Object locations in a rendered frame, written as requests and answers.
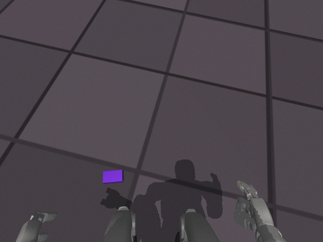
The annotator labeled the right robot arm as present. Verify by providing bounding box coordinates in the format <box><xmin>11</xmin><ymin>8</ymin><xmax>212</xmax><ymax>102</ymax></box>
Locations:
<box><xmin>255</xmin><ymin>225</ymin><xmax>286</xmax><ymax>242</ymax></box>

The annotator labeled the left robot hand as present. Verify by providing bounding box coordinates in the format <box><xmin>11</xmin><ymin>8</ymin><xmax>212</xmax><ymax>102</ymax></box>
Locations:
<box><xmin>16</xmin><ymin>210</ymin><xmax>57</xmax><ymax>242</ymax></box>

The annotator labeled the right robot hand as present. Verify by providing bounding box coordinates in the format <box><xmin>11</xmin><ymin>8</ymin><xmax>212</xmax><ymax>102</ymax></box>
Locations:
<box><xmin>233</xmin><ymin>180</ymin><xmax>274</xmax><ymax>232</ymax></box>

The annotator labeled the small box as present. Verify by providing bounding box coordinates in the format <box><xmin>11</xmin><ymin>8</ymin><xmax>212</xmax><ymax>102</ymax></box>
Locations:
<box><xmin>103</xmin><ymin>170</ymin><xmax>123</xmax><ymax>184</ymax></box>

